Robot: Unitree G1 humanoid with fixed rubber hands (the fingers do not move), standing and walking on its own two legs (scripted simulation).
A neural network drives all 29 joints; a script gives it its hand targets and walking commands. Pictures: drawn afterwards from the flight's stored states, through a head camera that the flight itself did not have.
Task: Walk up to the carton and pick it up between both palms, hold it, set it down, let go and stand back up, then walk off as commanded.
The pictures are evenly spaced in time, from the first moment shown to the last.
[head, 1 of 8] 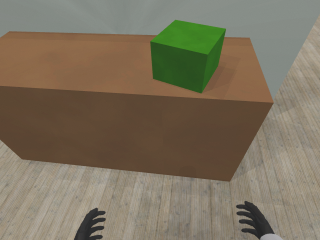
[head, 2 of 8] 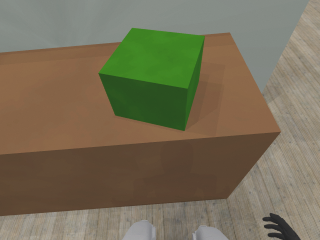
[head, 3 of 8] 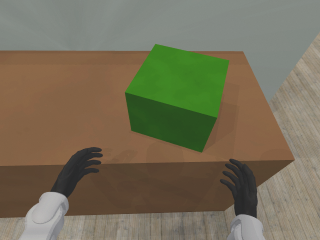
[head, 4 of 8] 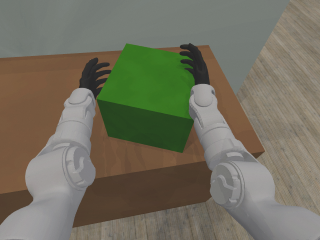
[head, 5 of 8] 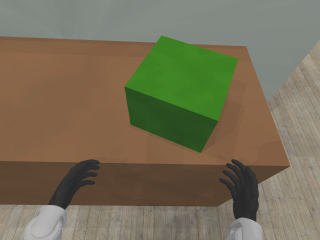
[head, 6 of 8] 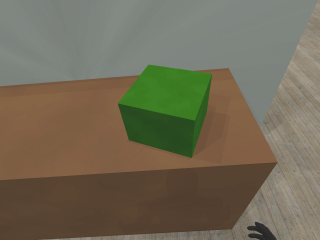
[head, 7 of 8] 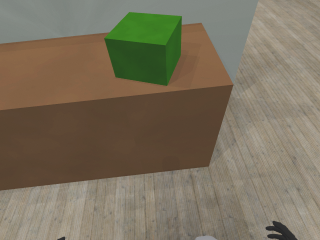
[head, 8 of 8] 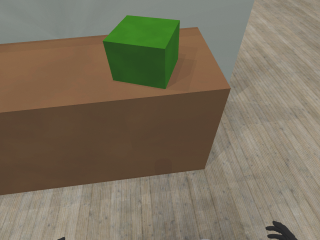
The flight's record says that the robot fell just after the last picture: no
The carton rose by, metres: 0.00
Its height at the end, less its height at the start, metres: +0.00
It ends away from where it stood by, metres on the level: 0.03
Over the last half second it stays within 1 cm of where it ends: yes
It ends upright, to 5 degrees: yes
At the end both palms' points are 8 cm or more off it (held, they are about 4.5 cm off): yes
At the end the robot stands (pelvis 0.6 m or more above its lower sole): yes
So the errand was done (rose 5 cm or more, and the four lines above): no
